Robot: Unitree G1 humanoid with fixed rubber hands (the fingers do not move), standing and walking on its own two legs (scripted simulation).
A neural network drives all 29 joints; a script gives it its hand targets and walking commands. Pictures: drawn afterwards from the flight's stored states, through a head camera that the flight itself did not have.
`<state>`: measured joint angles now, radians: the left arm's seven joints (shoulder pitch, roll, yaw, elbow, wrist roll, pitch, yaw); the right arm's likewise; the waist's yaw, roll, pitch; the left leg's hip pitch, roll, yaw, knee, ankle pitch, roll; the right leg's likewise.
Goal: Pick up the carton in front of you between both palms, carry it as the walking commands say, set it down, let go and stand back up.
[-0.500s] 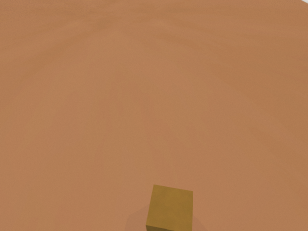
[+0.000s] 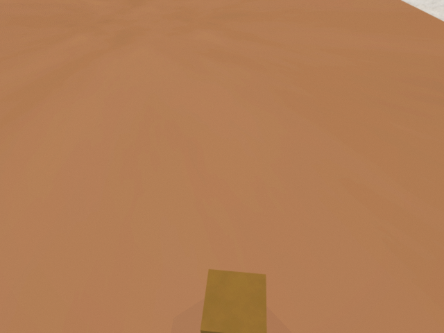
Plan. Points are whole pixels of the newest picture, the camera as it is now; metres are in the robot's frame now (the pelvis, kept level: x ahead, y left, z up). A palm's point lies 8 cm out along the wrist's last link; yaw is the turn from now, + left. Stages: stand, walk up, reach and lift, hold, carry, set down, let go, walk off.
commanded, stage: stand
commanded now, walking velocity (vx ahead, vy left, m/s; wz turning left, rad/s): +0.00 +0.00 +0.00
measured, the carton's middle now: (234, 312) +0.37 -0.03 -0.62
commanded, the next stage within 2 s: none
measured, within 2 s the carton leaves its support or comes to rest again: neither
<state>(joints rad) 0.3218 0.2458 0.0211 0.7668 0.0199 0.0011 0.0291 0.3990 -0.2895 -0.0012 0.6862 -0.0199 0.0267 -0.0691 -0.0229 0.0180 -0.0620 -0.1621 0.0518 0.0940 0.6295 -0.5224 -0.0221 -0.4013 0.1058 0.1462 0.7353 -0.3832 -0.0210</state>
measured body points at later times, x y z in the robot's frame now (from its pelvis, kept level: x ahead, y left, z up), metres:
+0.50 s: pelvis -0.02 +0.01 +0.00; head -0.01 -0.01 +0.45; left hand +0.06 +0.26 -0.12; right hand -0.02 -0.26 -0.13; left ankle -0.12 +0.12 -0.71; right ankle +0.00 -0.11 -0.71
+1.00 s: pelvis -0.03 +0.01 +0.01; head -0.02 +0.00 +0.46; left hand +0.02 +0.25 -0.13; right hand -0.07 -0.24 -0.14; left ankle -0.12 +0.12 -0.71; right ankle +0.00 -0.11 -0.71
